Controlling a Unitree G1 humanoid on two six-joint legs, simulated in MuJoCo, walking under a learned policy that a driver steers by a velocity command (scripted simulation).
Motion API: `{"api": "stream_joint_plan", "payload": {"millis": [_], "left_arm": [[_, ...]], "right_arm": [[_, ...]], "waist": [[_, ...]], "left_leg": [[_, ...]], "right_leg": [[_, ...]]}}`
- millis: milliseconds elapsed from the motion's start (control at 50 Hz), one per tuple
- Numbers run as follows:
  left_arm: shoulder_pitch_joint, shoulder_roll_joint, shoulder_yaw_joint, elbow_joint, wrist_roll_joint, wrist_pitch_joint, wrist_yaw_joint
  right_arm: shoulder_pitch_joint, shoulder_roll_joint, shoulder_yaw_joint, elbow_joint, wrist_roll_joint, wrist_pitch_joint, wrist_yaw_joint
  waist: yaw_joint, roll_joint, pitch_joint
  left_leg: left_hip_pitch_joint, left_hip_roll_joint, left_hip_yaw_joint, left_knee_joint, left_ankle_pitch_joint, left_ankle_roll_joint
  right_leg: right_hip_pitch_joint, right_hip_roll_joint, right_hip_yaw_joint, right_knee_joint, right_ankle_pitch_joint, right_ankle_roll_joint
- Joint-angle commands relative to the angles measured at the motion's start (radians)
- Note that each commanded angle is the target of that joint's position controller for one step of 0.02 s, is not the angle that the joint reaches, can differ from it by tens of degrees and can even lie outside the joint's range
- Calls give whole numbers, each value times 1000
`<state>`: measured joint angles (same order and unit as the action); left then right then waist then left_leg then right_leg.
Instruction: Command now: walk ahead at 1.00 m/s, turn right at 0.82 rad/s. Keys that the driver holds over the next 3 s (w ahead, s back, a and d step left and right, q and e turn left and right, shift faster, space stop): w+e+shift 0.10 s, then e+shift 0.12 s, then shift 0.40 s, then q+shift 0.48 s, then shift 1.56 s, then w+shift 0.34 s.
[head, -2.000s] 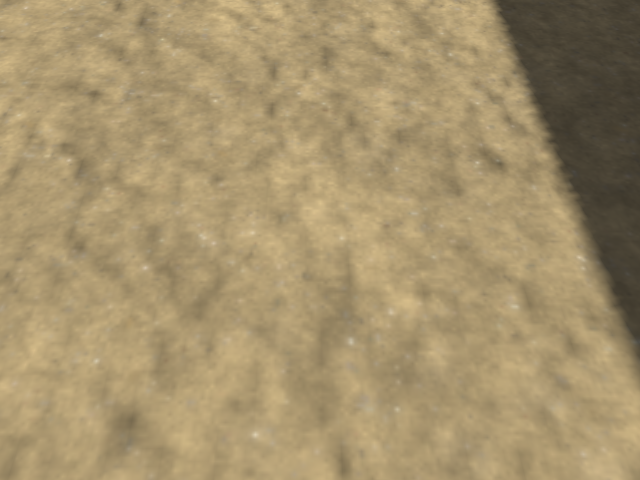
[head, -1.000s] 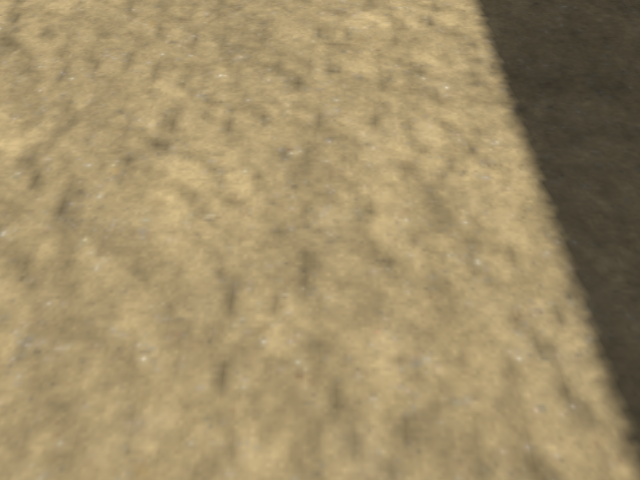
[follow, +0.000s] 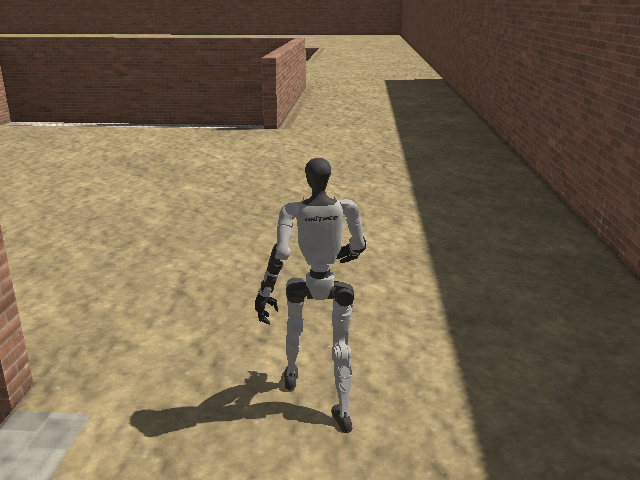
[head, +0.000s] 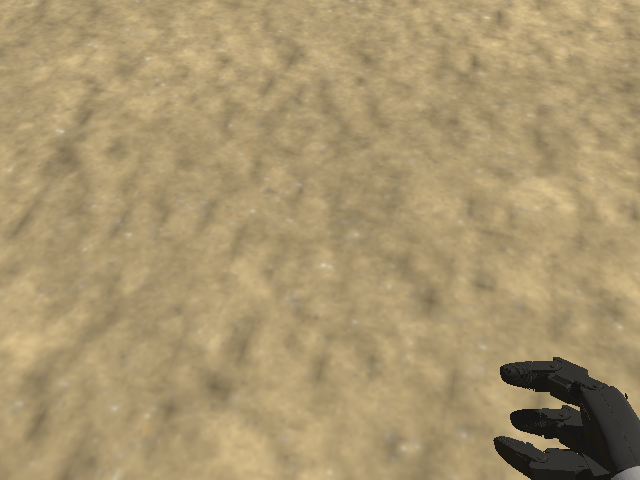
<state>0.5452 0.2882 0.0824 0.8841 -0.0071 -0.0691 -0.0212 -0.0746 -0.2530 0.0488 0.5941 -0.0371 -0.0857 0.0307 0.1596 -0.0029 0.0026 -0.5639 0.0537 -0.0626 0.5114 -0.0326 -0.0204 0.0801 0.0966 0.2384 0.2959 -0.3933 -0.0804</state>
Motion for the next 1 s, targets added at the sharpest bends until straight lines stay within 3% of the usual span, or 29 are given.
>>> {"api": "stream_joint_plan", "payload": {"millis": [20, 40, 60, 80, 120, 160, 220, 240, 260, 280, 320, 380, 400, 420, 440, 460, 500, 560, 620, 660, 740, 820, 840, 860, 880, 900, 940, 960, 1000], "left_arm": [[-111, 220, 51, -84, 2, -16, 3], [-141, 113, 21, -119, 6, -29, 7], [-54, 25, -8, -187, -36, -24, 7], [-124, 88, -7, -154, -6, -2, 19], [-260, 96, -1, -159, 19, 18, 2], [-281, 59, -3, -181, 41, 52, -9], [-376, 30, -15, -261, 40, 75, -23], [-362, 30, -12, -272, -71, 58, -15], [-386, 38, -22, -277, -62, 44, -22], [-393, 35, -23, -278, -33, 33, -33], [-361, 63, -10, -270, -3, 25, -53], [-172, 163, 36, -227, 12, 36, -45], [-138, 193, 45, -213, 20, 41, -27], [-207, 288, 40, -241, 37, 38, 1], [-248, 255, 21, -311, 57, 24, -8], [-294, 220, 18, -335, 37, 31, -15], [-387, 159, -1, -316, -6, 30, -15], [-427, 144, -7, -292, 25, 26, -6], [-447, 128, -7, -270, 27, 29, 12], [-465, 69, -25, -251, 36, 38, 20], [-440, 134, 1, -219, 34, 64, 34], [-443, 125, 9, -207, 1, 87, 63], [-423, 109, 10, -198, -9, 89, 67], [-383, 75, 9, -209, 12, 88, 70], [-514, 83, 9, -270, 30, 81, 73], [-548, 87, 13, -277, 31, 75, 71], [-495, 86, 22, -236, 10, 84, 71], [-494, 94, 25, -233, 17, 87, 75], [-510, 68, 22, -240, 13, 80, 70]], "right_arm": [[345, -213, -96, 40, -8, -18, -43], [580, -295, -126, 61, -31, -18, -66], [521, -364, -143, 63, -39, -6, -61], [425, -264, -137, 47, -32, 4, -59], [366, -130, -104, 65, -28, 0, -50], [395, -105, -95, 113, -13, -14, -48], [366, -99, -97, 141, 27, -29, -38], [191, -122, -118, 88, 63, -23, -57], [150, -147, -121, 74, 68, -19, -70], [156, -174, -130, 81, 65, -18, -79], [231, -236, -150, 107, 67, -25, -86], [243, -260, -157, 110, 96, -24, -74], [273, -216, -142, 116, 88, -21, -67], [411, -92, -105, 110, 12, -12, -52], [545, -173, -94, 116, 47, -12, -33], [437, -263, -115, 116, 68, 0, -31], [335, -229, -111, 108, 53, 29, -55], [379, -198, -114, 112, 47, 68, -76], [364, -122, -94, 112, 32, 68, -82], [369, -81, -81, 142, 39, 71, -71], [244, -165, -110, 92, 58, 90, -57], [275, -146, -122, 86, 47, 99, -37], [296, -165, -131, 87, 38, 99, -32], [310, -264, -158, 75, 28, 96, -39], [350, -322, -175, 65, 22, 90, -38], [389, -288, -170, 63, -1, 75, -37], [287, -241, -170, 35, 31, 66, -48], [256, -228, -168, 20, 52, 74, -56], [259, -211, -166, 6, 57, 92, -69]], "waist": [[-281, 3, -177], [-366, 118, -339], [-254, 432, -452], [-248, 241, -275], [-239, 36, -50], [-189, 89, 14], [-145, 137, 25], [-114, 172, 62], [-113, 145, 52], [-112, 112, 34], [-101, 97, -35], [17, 67, -134], [39, -18, -137], [-98, -358, -206], [-106, -268, -539], [-66, -92, -499], [-121, 47, -237], [-196, -11, -151], [-203, -38, -193], [-200, -51, -234], [-149, -114, -127], [-175, -108, -80], [-178, -61, -55], [-132, 185, -37], [-200, 332, 4], [-224, 245, -52], [-162, 113, -70], [-155, 102, -83], [-149, 107, -114]], "left_leg": [[676, -12, 23, 7, -147, 39], [908, 244, -237, -13, -519, 74], [1026, 460, -790, -237, -792, 172], [892, 411, -740, -265, -847, 178], [664, 319, -369, -241, -342, 156], [565, 277, -138, -193, 245, 134], [522, 246, 50, -218, 520, 103], [475, 206, 98, -247, 428, 103], [401, 177, 151, -268, 404, 102], [346, 147, 202, -263, 413, 94], [357, 143, 222, -189, 546, 86], [371, 136, 221, 135, 621, 64], [266, 75, 216, 393, 246, 25], [39, -54, 203, 846, -743, -29], [-59, -81, -32, 1036, -736, -33], [-36, -42, -59, 1008, -628, -32], [-83, 21, -20, 857, -502, -45], [79, 40, -14, 730, -463, -50], [144, 33, 11, 511, -384, -59], [242, 41, 13, 369, -242, -59], [198, 16, 51, 312, -257, -36], [240, -16, 103, 112, -219, 34], [269, -4, 48, 0, -118, 72], [324, 167, -232, -110, 141, 155], [404, 307, -525, -211, 256, 332], [438, 300, -551, -223, 191, 357], [445, 191, -395, -166, 166, 247], [439, 172, -366, -154, 163, 224], [416, 115, -331, -142, 178, 206]], "right_leg": [[-364, -93, 67, 435, 690, -50], [-513, -44, -10, 775, 336, -48], [-776, 23, -112, 1038, -98, -27], [-898, -76, -139, 1111, -4, -37], [-883, -144, -166, 1034, 93, -17], [-847, -166, -185, 994, 39, 14], [-858, -162, -225, 853, 98, 30], [-850, -185, -206, 727, 158, 49], [-739, -175, -236, 577, 272, 58], [-605, -146, -268, 442, 382, 61], [-405, -61, -316, 358, 474, 46], [-119, -16, -283, 262, 541, -46], [5, -64, -215, 198, 680, -81], [193, -304, 28, 349, 1441, -182], [360, -520, 402, 292, 1337, -395], [239, -461, 344, 211, 1117, -364], [-56, -370, 216, 148, 844, -270], [-372, -319, 105, 78, 826, -243], [-406, -274, -15, 84, 913, -216], [-408, -262, -94, 75, 805, -185], [-395, -320, -78, 41, 452, -178], [-342, -334, -100, 125, 352, -111], [-362, -287, -147, 207, 270, -52], [-486, -155, -283, 460, 109, 45], [-747, 25, -279, 637, -201, 107], [-796, -3, -157, 803, -244, 106], [-793, -42, -117, 846, -95, 111], [-779, -53, -112, 823, -47, 121], [-713, -28, -129, 780, 13, 140]]}}
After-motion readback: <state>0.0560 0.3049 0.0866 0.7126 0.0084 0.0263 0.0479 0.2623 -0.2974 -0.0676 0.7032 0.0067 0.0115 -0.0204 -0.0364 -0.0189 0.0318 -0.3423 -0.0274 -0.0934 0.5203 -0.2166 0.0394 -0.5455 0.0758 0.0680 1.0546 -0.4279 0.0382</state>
